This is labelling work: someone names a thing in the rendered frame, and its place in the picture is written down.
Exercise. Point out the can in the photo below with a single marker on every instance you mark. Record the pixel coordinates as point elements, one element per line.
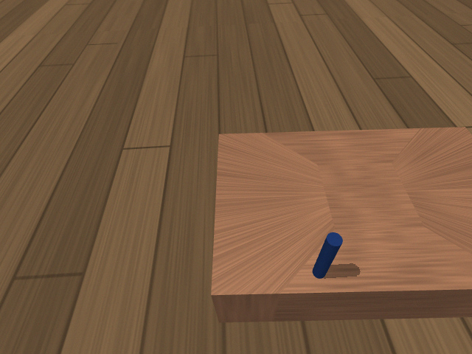
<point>327,254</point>

